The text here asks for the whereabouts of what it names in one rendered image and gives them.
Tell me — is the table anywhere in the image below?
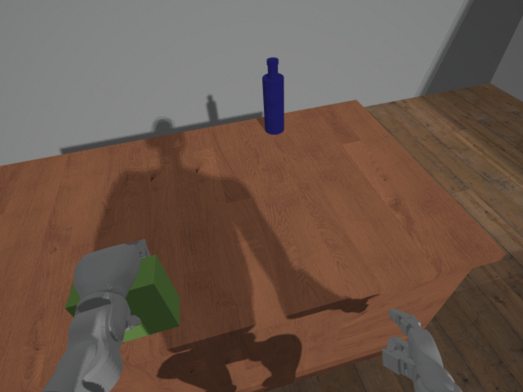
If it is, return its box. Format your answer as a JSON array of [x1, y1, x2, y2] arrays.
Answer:
[[0, 100, 506, 392]]

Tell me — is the left robot forearm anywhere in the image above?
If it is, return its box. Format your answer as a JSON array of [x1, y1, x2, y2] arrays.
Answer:
[[42, 292, 127, 392]]

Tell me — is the robot right hand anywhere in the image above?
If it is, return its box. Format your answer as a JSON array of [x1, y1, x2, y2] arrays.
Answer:
[[382, 308, 444, 380]]

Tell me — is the robot left hand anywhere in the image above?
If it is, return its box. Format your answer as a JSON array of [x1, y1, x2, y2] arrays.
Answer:
[[74, 239, 150, 332]]

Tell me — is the sponge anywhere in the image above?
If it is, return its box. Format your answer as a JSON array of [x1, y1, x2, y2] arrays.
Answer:
[[65, 255, 180, 342]]

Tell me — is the right robot forearm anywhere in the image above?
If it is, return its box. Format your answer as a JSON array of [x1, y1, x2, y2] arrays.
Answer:
[[413, 363, 463, 392]]

